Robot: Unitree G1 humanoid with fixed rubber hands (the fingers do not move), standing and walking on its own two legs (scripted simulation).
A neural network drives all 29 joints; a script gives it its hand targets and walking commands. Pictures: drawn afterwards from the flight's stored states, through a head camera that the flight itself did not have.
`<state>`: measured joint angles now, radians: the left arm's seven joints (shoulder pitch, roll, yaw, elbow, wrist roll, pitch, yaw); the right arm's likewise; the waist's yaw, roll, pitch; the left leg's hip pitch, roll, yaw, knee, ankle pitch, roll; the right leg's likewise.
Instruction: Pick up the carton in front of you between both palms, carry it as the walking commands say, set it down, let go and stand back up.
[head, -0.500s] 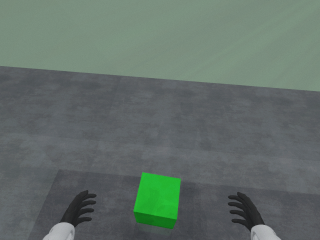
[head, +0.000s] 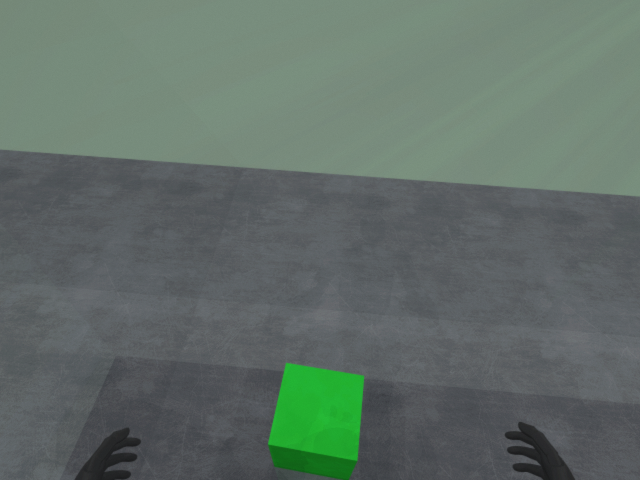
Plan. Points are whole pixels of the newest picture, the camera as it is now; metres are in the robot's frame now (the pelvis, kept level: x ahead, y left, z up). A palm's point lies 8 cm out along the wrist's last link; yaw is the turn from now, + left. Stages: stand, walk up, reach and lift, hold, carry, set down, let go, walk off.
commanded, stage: stand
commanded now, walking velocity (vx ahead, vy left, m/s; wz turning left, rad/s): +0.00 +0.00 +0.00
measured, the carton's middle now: (317, 422) +0.36 +0.00 -0.65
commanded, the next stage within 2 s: none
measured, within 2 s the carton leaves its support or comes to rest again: neither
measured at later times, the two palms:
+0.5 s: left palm out of the picture +0.09 +0.30 -0.09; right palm out of the picture +0.11 -0.30 -0.09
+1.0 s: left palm out of the picture +0.07 +0.31 -0.09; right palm out of the picture +0.08 -0.31 -0.09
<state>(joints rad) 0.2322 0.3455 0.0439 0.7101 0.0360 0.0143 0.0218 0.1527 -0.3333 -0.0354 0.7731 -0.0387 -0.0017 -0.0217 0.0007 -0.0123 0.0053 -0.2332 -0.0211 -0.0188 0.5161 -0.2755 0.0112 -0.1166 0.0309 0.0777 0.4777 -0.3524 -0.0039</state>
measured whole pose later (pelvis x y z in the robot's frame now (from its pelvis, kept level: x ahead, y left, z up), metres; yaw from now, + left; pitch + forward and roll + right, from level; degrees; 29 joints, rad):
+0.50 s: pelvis -0.01 +0.00 +0.01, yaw +0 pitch -2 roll +0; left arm 0.19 0.36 0.03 0.86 0.03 0.00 0.02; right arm 0.13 -0.36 -0.01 0.92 -0.03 -0.01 -0.02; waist 0.00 -0.01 0.02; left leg -0.18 -0.02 -0.02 0.44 -0.22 0.01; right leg -0.07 0.03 0.08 0.40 -0.30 -0.01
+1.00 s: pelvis -0.02 +0.00 +0.01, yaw +0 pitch -3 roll +0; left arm 0.16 0.38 0.02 0.96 0.02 0.00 0.01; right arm 0.12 -0.38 -0.01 1.02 -0.02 -0.02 -0.02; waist -0.01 -0.01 0.03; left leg -0.16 -0.02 -0.02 0.38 -0.17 0.01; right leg -0.05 0.03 0.08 0.35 -0.26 0.00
